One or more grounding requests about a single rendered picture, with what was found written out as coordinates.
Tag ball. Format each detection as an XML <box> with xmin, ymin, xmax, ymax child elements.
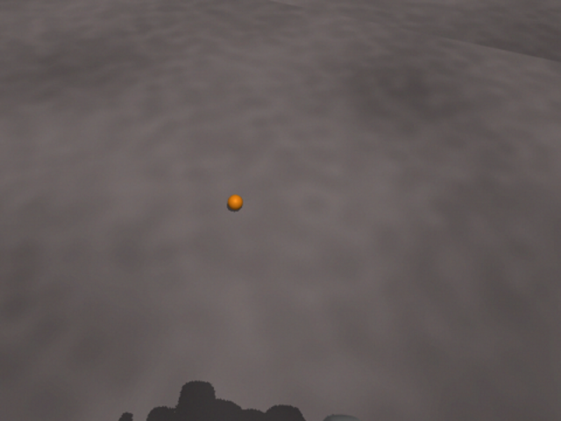
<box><xmin>228</xmin><ymin>195</ymin><xmax>243</xmax><ymax>210</ymax></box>

